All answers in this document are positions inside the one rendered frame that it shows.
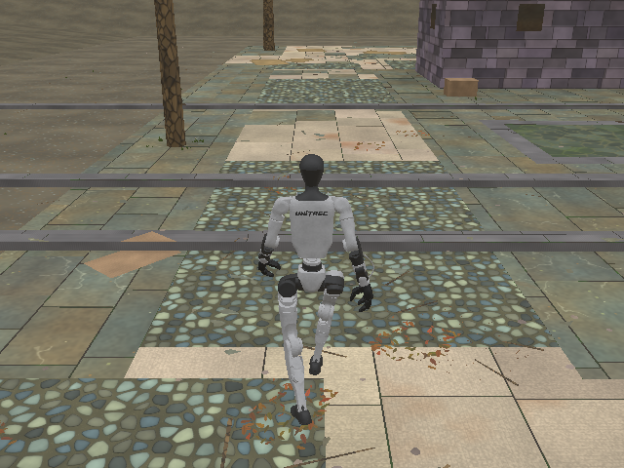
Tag robot right forearm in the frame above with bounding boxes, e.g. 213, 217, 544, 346
349, 237, 370, 287

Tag right robot upper arm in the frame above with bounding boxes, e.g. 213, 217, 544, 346
332, 196, 358, 252

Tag left robot upper arm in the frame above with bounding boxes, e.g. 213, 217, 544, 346
264, 196, 292, 249

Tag robot left hand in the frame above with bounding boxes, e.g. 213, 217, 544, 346
257, 259, 281, 277

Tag robot left forearm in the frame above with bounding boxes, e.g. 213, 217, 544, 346
258, 233, 274, 264

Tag right robot shin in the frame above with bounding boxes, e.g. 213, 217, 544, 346
312, 306, 334, 363

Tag robot right hand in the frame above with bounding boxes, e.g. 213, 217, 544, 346
350, 284, 373, 312

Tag robot left foot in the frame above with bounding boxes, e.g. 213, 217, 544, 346
291, 405, 312, 425

